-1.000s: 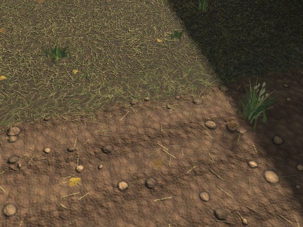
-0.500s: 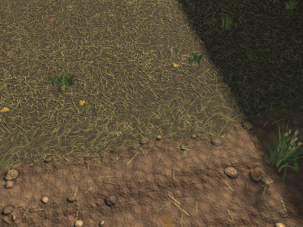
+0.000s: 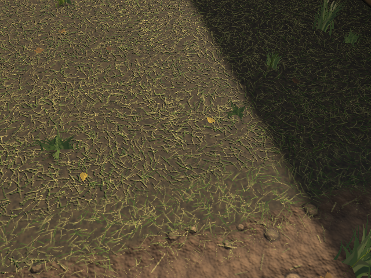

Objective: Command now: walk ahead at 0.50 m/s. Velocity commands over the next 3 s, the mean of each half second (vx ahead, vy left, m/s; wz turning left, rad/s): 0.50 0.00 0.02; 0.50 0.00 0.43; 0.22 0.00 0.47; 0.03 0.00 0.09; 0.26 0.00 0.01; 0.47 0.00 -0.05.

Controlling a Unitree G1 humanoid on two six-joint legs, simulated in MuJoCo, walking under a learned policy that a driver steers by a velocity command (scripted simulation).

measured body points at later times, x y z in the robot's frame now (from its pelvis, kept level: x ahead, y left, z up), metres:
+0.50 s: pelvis +0.27 -0.06 -0.01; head +0.30 -0.07 +0.44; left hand +0.40 +0.21 -0.11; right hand +0.34 -0.34 -0.14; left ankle +0.21 +0.09 -0.66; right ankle +0.32 -0.15 -0.74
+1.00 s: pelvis +0.54 +0.02 -0.02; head +0.58 +0.04 +0.43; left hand +0.55 +0.31 -0.14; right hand +0.76 -0.21 -0.11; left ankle +0.59 +0.10 -0.74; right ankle +0.44 -0.15 -0.64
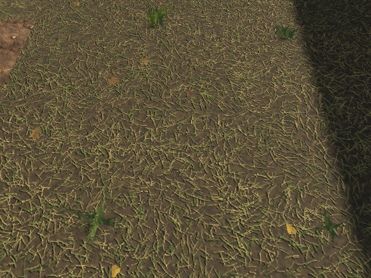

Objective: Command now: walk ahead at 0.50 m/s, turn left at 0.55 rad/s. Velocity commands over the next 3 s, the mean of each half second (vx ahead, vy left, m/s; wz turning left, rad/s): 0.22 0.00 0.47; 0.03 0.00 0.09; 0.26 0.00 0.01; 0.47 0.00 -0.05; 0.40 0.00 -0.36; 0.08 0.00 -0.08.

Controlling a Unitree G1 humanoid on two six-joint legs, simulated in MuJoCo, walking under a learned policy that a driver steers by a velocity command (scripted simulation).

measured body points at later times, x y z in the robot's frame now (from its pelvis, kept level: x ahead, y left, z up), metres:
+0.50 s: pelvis +0.20 -0.03 +0.00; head +0.24 -0.03 +0.45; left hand +0.31 +0.26 -0.09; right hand +0.40 -0.28 -0.11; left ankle +0.11 +0.09 -0.65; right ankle +0.32 -0.11 -0.73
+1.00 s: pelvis +0.25 +0.01 +0.01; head +0.25 +0.02 +0.46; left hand +0.29 +0.29 -0.12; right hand +0.42 -0.20 -0.11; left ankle +0.19 +0.12 -0.73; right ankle +0.32 -0.11 -0.73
